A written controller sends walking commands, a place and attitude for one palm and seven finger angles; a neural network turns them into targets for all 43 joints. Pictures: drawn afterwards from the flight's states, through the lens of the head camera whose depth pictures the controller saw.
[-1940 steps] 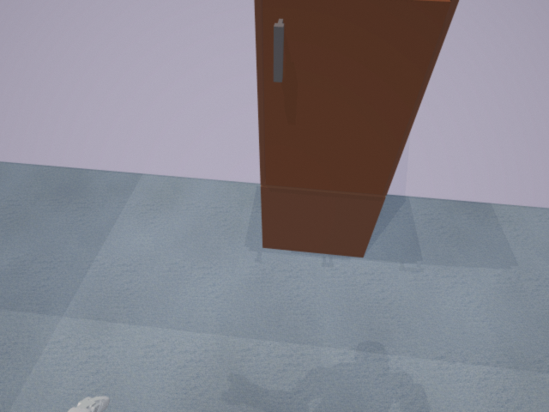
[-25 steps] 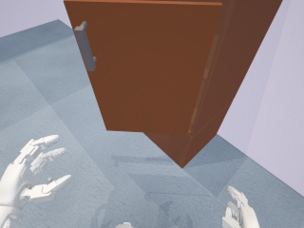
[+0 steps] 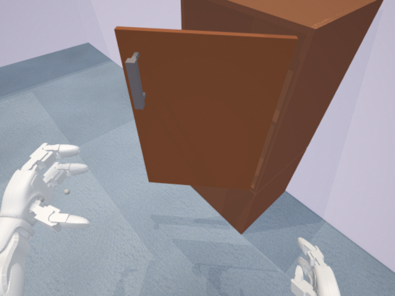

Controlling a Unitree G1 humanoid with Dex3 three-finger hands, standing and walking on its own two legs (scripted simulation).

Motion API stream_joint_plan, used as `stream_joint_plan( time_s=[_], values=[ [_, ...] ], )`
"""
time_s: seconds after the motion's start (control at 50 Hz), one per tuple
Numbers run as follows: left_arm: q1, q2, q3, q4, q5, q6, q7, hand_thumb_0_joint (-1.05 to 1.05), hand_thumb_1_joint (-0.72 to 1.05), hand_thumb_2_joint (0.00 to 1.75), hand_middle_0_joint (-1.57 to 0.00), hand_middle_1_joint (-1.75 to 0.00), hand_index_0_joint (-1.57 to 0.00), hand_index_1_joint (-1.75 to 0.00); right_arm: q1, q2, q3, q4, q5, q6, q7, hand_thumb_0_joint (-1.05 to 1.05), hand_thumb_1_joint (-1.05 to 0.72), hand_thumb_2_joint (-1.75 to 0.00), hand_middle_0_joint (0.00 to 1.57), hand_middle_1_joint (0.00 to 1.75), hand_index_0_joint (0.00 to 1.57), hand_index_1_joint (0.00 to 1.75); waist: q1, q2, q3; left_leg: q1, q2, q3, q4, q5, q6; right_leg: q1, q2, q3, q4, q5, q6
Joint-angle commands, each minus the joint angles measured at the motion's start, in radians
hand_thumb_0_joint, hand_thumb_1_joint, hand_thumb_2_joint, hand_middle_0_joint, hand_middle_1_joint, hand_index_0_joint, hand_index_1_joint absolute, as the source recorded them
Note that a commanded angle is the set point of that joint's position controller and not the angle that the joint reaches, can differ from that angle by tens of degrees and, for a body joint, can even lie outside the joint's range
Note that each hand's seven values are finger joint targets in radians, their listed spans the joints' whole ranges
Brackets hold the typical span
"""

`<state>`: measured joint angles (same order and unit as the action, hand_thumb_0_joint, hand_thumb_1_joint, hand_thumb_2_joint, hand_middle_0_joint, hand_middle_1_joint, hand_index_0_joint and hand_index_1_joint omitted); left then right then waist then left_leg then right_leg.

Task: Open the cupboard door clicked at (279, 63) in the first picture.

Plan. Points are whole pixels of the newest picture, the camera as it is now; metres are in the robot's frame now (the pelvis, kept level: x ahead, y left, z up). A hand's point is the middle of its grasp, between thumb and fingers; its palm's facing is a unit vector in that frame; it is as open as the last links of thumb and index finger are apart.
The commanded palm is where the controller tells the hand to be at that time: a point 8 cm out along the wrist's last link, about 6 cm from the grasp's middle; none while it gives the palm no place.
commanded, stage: raise the hand with hooked fingers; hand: left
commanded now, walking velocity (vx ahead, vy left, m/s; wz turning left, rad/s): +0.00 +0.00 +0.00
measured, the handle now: (137, 81) +0.56 +0.20 +0.15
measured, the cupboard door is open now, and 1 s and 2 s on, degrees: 43 43 43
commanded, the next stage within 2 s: move the hooked fingers beside the handle in 0.84 s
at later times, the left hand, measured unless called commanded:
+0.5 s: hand (63, 147) +0.31 +0.27 +0.17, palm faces +0.06 -1.00 -0.05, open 13.9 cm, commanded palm +0.27 +0.31 +0.18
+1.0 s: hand (74, 150) +0.31 +0.25 +0.17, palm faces +0.07 -1.00 -0.04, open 13.9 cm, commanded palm +0.29 +0.30 +0.17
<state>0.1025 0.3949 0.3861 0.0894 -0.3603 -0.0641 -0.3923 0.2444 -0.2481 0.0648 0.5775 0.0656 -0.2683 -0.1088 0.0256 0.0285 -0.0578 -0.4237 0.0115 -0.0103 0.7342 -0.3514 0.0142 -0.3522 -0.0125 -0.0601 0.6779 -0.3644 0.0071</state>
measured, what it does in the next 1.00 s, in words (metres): stands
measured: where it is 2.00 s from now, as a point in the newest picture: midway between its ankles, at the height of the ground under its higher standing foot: outside the picture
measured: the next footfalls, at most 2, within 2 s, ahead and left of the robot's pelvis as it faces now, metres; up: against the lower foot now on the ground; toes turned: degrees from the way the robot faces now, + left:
none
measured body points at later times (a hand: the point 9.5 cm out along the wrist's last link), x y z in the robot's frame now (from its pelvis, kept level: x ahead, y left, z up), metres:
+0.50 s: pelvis +0.01 -0.01 +0.01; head +0.00 -0.02 +0.46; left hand +0.30 +0.32 +0.18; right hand +0.18 -0.25 -0.06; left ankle +0.02 +0.11 -0.72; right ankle -0.01 -0.13 -0.72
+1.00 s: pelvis +0.01 -0.02 +0.01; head +0.00 -0.05 +0.46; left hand +0.30 +0.30 +0.17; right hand +0.18 -0.26 -0.06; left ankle +0.02 +0.11 -0.72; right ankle -0.01 -0.13 -0.72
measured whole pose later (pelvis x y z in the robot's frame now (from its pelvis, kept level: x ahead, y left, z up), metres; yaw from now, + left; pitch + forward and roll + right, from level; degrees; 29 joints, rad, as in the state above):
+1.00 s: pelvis +0.01 -0.02 +0.01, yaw +0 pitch +0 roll +0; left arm -0.16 0.45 0.45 0.29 -0.33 0.07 -0.43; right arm 0.24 -0.27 0.06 0.61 0.08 -0.22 -0.13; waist 0.03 0.05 -0.04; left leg -0.28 0.02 -0.01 0.57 -0.28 -0.01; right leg -0.24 0.00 -0.06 0.56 -0.32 -0.02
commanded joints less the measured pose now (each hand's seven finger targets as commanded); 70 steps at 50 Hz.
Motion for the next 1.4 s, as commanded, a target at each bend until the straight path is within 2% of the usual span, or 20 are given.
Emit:
stream_joint_plan(
  time_s=[0.0, 0.32, 0.38, 0.44, 0.48, 0.54, 0.58, 0.68, 0.74, 0.8, 0.88, 0.94, 0.98, 1.06, 1.14, 1.18, 1.24, 1.28, 1.32, 1.38],
  values=[
    [-0.271, 0.247, 0.112, -0.175, -0.016, -0.015, -0.011, 0.0, -0.5, 0.3, -0.3, -1.2, -0.3, -1.2, -0.087, -0.144, -0.053, -0.144, 0.005, -0.047, -0.019, 0.0, -0.9, -0.9, 0.2, 0.3, 0.2, 0.3, 0.005, 0.072, -0.125, 0.166, -0.006, -0.046, -0.18, 0.165, 0.008, -0.001, 0.037, -0.014, -0.128, 0.147, -0.029],
    [-0.585, 0.367, 0.158, -0.06, 0.014, 0.076, -0.041, 0.0, -0.5, 0.3, -0.3, -1.2, -0.3, -1.2, -0.102, -0.145, -0.04, -0.119, 0.014, -0.031, -0.033, 0.0, -0.9, -0.9, 0.2, 0.3, 0.2, 0.3, 0.003, 0.087, -0.164, 0.276, -0.011, -0.038, -0.232, 0.264, 0.012, 0.08, 0.026, -0.002, -0.2, 0.259, -0.032],
    [-0.481, 0.326, 0.144, 0.042, 0.002, 0.106, -0.058, 0.0, -0.5, 0.3, -0.3, -1.2, -0.3, -1.2, -0.091, -0.148, -0.046, -0.121, 0.017, -0.021, -0.025, 0.0, -0.9, -0.9, 0.2, 0.3, 0.2, 0.3, 0.014, 0.016, -0.135, 0.251, -0.014, -0.032, -0.229, 0.277, 0.014, 0.099, 0.022, -0.001, -0.207, 0.289, -0.033],
    [-0.484, 0.33, 0.144, 0.017, 0.005, 0.116, -0.063, 0.0, -0.5, 0.3, -0.3, -1.2, -0.3, -1.2, -0.098, -0.151, -0.051, -0.138, 0.018, -0.011, -0.018, 0.0, -0.9, -0.9, 0.2, 0.3, 0.2, 0.3, 0.013, 0.019, -0.153, 0.252, -0.017, -0.021, -0.223, 0.292, 0.017, 0.089, 0.021, 0.001, -0.201, 0.312, -0.027],
    [-0.494, 0.346, 0.161, -0.001, -0.002, 0.107, -0.054, 0.0, -0.5, 0.3, -0.3, -1.2, -0.3, -1.2, -0.099, -0.151, -0.052, -0.138, 0.016, -0.006, -0.016, 0.0, -0.9, -0.9, 0.2, 0.3, 0.2, 0.3, 0.016, -0.007, -0.139, 0.244, -0.017, -0.018, -0.22, 0.279, 0.019, 0.098, 0.019, 0.009, -0.208, 0.303, -0.027],
    [-0.541, 0.369, 0.184, -0.086, 0.004, 0.07, -0.036, 0.0, -0.5, 0.3, -0.3, -1.2, -0.3, -1.2, -0.104, -0.144, -0.056, -0.144, 0.013, -0.009, -0.018, 0.0, -0.9, -0.9, 0.2, 0.3, 0.2, 0.3, 0.012, 0.058, -0.203, 0.285, -0.02, -0.005, -0.214, 0.31, 0.021, 0.112, 0.019, 0.016, -0.2, 0.336, -0.025],
    [-0.559, 0.377, 0.185, -0.099, 0.01, 0.054, -0.02, 0.0, -0.5, 0.3, -0.3, -1.2, -0.3, -1.2, -0.103, -0.142, -0.052, -0.134, 0.011, -0.008, -0.021, 0.0, -0.9, -0.9, 0.2, 0.3, 0.2, 0.3, 0.011, 0.062, -0.18, 0.277, -0.017, -0.004, -0.217, 0.298, 0.02, 0.118, 0.018, 0.02, -0.207, 0.32, -0.027],
    [-0.547, 0.36, 0.172, -0.05, 0.017, 0.059, -0.022, 0.0, -0.5, 0.3, -0.3, -1.2, -0.3, -1.2, -0.103, -0.141, -0.053, -0.125, 0.013, -0.011, -0.032, 0.0, -0.9, -0.9, 0.2, 0.3, 0.2, 0.3, 0.007, 0.046, -0.154, 0.27, -0.017, 0.002, -0.225, 0.274, 0.023, 0.115, 0.016, 0.025, -0.218, 0.308, -0.022],
    [-0.552, 0.344, 0.153, -0.055, 0.021, 0.063, -0.03, 0.0, -0.5, 0.3, -0.3, -1.2, -0.3, -1.2, -0.108, -0.138, -0.051, -0.127, 0.015, -0.013, -0.034, 0.0, -0.9, -0.9, 0.2, 0.3, 0.2, 0.3, 0.002, 0.083, -0.164, 0.285, -0.021, 0.004, -0.226, 0.278, 0.024, 0.106, 0.015, 0.025, -0.217, 0.319, -0.021],
    [-0.527, 0.337, 0.16, -0.022, 0.006, 0.07, -0.039, 0.0, -0.5, 0.3, -0.3, -1.2, -0.3, -1.2, -0.106, -0.141, -0.052, -0.124, 0.016, -0.012, -0.032, 0.0, -0.9, -0.9, 0.2, 0.3, 0.2, 0.3, 0.002, 0.014, -0.157, 0.27, -0.019, 0.007, -0.222, 0.28, 0.025, 0.112, 0.017, 0.028, -0.219, 0.337, -0.014],
    [-0.528, 0.345, 0.159, -0.019, 0.009, 0.073, -0.039, 0.0, -0.5, 0.3, -0.3, -1.2, -0.3, -1.2, -0.11, -0.141, -0.052, -0.128, 0.017, -0.009, -0.03, 0.0, -0.9, -0.9, 0.2, 0.3, 0.2, 0.3, 0.011, 0.04, -0.149, 0.267, -0.023, 0.007, -0.218, 0.289, 0.024, 0.117, 0.013, 0.03, -0.214, 0.345, -0.018],
    [-0.586, 0.326, 0.13, 0.011, 0.014, 0.076, -0.038, 0.0, -0.5, 0.3, -0.3, -1.2, -0.3, -1.2, -0.104, -0.143, -0.051, -0.122, 0.02, -0.004, -0.033, 0.0, -0.9, -0.9, 0.2, 0.3, 0.2, 0.3, -0.011, 0.001, -0.131, 0.255, -0.023, 0.007, -0.222, 0.249, 0.026, 0.079, 0.016, 0.028, -0.223, 0.302, -0.01],
    [-0.653, 0.368, 0.146, 0.06, 0.019, 0.069, -0.029, 0.0, -0.5, 0.3, -0.3, -1.2, -0.3, -1.2, -0.095, -0.148, -0.05, -0.105, 0.018, 0.001, -0.04, 0.0, -0.9, -0.9, 0.2, 0.3, 0.2, 0.3, -0.018, -0.022, -0.092, 0.235, -0.02, 0.001, -0.224, 0.209, 0.026, 0.066, 0.015, 0.041, -0.239, 0.241, -0.012],
    [-0.776, 0.385, 0.125, 0.125, 0.048, 0.043, -0.034, 0.0, -0.5, 0.3, -0.3, -1.2, -0.3, -1.2, -0.082, -0.152, -0.05, -0.094, 0.017, 0.002, -0.048, 0.0, -0.9, -0.9, 0.2, 0.3, 0.2, 0.3, -0.035, 0.045, -0.142, 0.247, -0.023, 0.002, -0.216, 0.2, 0.026, 0.056, 0.009, 0.048, -0.231, 0.227, -0.014],
    [-0.823, 0.418, 0.137, 0.212, 0.054, 0.019, -0.048, 0.0, -0.5, 0.3, -0.3, -1.2, -0.3, -1.2, -0.061, -0.157, -0.052, -0.087, 0.014, 0.007, -0.046, 0.0, -0.9, -0.9, 0.2, 0.3, 0.2, 0.3, -0.032, 0.05, -0.196, 0.245, -0.023, 0.001, -0.204, 0.226, 0.026, 0.081, 0.008, 0.053, -0.216, 0.264, -0.018],
    [-0.817, 0.443, 0.153, 0.27, 0.053, 0.016, -0.055, 0.0, -0.5, 0.3, -0.3, -1.2, -0.3, -1.2, -0.045, -0.165, -0.053, -0.085, 0.013, 0.016, -0.042, 0.0, -0.9, -0.9, 0.2, 0.3, 0.2, 0.3, -0.028, 0.002, -0.199, 0.219, -0.02, 0.001, -0.199, 0.239, 0.025, 0.1, 0.007, 0.051, -0.21, 0.287, -0.018],
    [-0.858, 0.439, 0.138, 0.324, 0.063, 0.013, -0.063, 0.0, -0.5, 0.3, -0.3, -1.2, -0.3, -1.2, -0.032, -0.168, -0.057, -0.088, 0.017, 0.023, -0.035, 0.0, -0.9, -0.9, 0.2, 0.3, 0.2, 0.3, -0.034, 0.05, -0.181, 0.207, -0.021, 0.004, -0.199, 0.226, 0.024, 0.062, 0.01, 0.046, -0.205, 0.275, -0.021],
    [-0.867, 0.453, 0.142, 0.338, 0.065, 0.004, -0.06, 0.0, -0.5, 0.3, -0.3, -1.2, -0.3, -1.2, -0.015, -0.176, -0.06, -0.091, 0.014, 0.03, -0.031, 0.0, -0.9, -0.9, 0.2, 0.3, 0.2, 0.3, -0.03, 0.018, -0.2, 0.208, -0.017, 0.001, -0.196, 0.253, 0.025, 0.077, 0.012, 0.041, -0.195, 0.299, -0.024],
    [-0.885, 0.426, 0.118, 0.318, 0.073, -0.005, -0.058, 0.0, -0.5, 0.3, -0.3, -1.2, -0.3, -1.2, -0.008, -0.171, -0.062, -0.102, 0.014, 0.033, -0.026, 0.0, -0.9, -0.9, 0.2, 0.3, 0.2, 0.3, -0.03, 0.076, -0.236, 0.233, -0.02, 0.002, -0.195, 0.279, 0.025, 0.07, 0.016, 0.035, -0.184, 0.325, -0.027],
    [-0.872, 0.472, 0.157, 0.358, 0.073, -0.015, -0.046, 0.0, -0.5, 0.3, -0.3, -1.2, -0.3, -1.2, 0.019, -0.183, -0.067, -0.095, 0.01, 0.046, -0.022, 0.0, -0.9, -0.9, 0.2, 0.3, 0.2, 0.3, -0.026, 0.017, -0.222, 0.212, -0.013, -0.003, -0.199, 0.283, 0.025, 0.076, 0.021, 0.028, -0.183, 0.319, -0.029]
  ],
)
